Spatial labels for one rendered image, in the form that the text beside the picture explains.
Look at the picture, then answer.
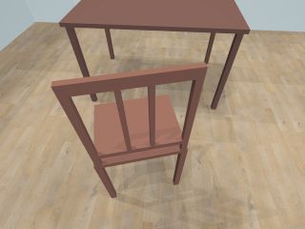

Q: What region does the table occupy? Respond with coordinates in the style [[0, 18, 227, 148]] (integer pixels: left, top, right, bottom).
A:
[[59, 0, 251, 110]]

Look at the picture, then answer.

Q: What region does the chair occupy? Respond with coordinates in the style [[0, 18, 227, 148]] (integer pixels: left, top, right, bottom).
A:
[[51, 62, 208, 198]]

